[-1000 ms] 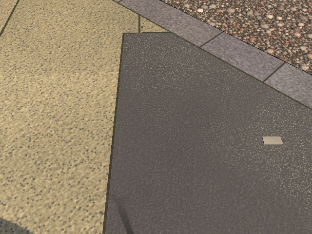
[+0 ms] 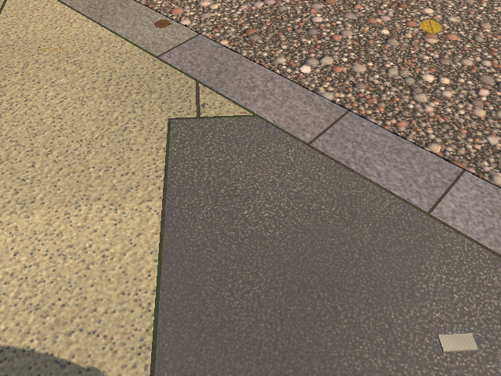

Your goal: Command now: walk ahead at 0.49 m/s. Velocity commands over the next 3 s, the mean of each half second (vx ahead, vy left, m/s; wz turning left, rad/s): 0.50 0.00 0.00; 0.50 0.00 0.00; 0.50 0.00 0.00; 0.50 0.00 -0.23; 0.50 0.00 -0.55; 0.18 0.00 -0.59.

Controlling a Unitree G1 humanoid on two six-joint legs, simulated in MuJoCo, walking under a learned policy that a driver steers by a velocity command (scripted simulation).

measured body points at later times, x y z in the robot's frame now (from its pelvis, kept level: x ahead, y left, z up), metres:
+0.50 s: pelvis +0.27 -0.08 +0.00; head +0.29 -0.10 +0.45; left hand +0.33 +0.18 -0.12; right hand +0.37 -0.35 -0.14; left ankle +0.29 +0.08 -0.66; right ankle +0.29 -0.16 -0.74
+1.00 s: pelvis +0.55 -0.01 -0.01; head +0.58 +0.00 +0.44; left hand +0.59 +0.25 -0.15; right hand +0.66 -0.27 -0.13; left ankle +0.61 +0.07 -0.74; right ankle +0.47 -0.17 -0.65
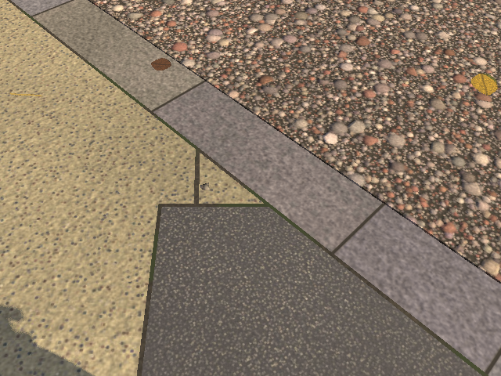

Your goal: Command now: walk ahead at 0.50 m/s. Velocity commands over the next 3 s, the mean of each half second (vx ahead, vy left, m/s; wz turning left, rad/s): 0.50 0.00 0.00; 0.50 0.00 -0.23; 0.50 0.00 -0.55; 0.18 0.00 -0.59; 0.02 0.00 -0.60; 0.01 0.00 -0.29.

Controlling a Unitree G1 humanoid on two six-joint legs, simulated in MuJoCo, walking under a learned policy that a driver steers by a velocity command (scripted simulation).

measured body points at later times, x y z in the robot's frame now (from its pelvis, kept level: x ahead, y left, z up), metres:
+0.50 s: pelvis +0.28 -0.06 -0.01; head +0.31 -0.07 +0.44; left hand +0.45 +0.19 -0.11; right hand +0.26 -0.33 -0.16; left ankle +0.11 +0.08 -0.66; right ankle +0.37 -0.15 -0.74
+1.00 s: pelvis +0.55 -0.03 -0.01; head +0.58 -0.02 +0.44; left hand +0.54 +0.25 -0.15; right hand +0.73 -0.29 -0.10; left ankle +0.67 +0.07 -0.74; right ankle +0.38 -0.15 -0.71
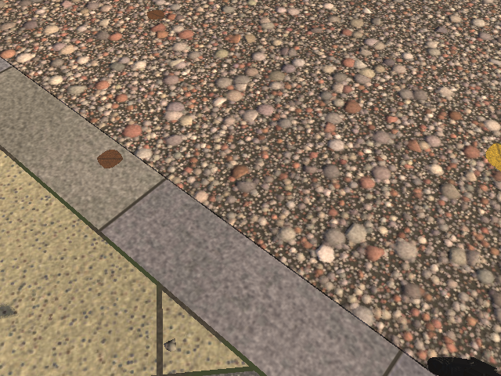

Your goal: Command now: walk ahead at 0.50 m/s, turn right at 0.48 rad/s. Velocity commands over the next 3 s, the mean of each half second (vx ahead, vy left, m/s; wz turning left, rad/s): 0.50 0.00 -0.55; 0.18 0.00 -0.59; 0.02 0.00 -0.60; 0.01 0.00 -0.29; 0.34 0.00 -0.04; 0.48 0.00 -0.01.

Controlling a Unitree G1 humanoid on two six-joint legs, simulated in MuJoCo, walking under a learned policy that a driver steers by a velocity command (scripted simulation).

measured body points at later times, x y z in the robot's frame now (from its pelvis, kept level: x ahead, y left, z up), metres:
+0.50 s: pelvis +0.25 -0.05 -0.01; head +0.28 -0.07 +0.44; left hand +0.52 +0.12 -0.09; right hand +0.17 -0.33 -0.15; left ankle +0.11 +0.12 -0.71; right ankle +0.34 -0.17 -0.73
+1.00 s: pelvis +0.42 -0.11 +0.00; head +0.44 -0.13 +0.45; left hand +0.69 +0.07 -0.09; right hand +0.43 -0.44 -0.08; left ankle +0.55 -0.05 -0.73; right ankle +0.34 -0.17 -0.72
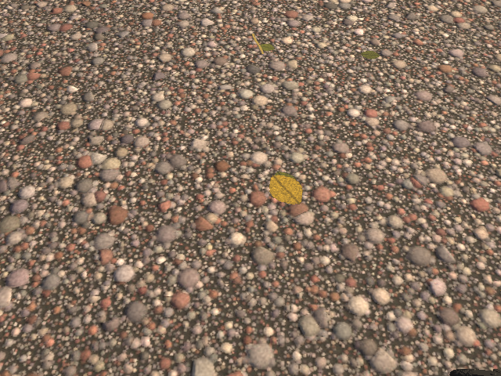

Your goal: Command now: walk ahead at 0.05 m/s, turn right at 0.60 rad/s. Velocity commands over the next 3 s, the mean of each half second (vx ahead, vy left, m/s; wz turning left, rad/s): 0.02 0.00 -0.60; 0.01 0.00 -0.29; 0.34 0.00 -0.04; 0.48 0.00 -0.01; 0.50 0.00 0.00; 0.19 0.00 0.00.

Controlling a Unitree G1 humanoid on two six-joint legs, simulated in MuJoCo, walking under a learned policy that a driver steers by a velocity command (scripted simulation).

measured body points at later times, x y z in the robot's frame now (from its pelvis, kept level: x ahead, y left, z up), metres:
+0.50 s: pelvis +0.01 -0.03 +0.00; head +0.04 -0.07 +0.45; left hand +0.23 +0.20 -0.07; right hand +0.07 -0.35 -0.11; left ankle +0.05 +0.12 -0.68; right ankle -0.01 -0.13 -0.73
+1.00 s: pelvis +0.03 -0.03 +0.01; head +0.04 -0.02 +0.46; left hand +0.27 +0.15 -0.10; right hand +0.06 -0.32 -0.09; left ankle +0.07 +0.09 -0.73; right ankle -0.01 -0.13 -0.73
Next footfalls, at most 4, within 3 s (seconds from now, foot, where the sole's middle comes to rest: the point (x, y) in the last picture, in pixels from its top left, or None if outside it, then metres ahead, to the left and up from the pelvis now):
0.42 right None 0.03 -0.14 -0.77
0.86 left None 0.11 0.08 -0.77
1.64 left None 0.46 -0.09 -0.77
2.18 right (426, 318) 0.64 -0.42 -0.77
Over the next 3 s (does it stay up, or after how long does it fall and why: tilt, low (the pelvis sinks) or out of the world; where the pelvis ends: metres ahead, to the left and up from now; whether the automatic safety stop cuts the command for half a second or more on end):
stays up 0.85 -0.35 0.00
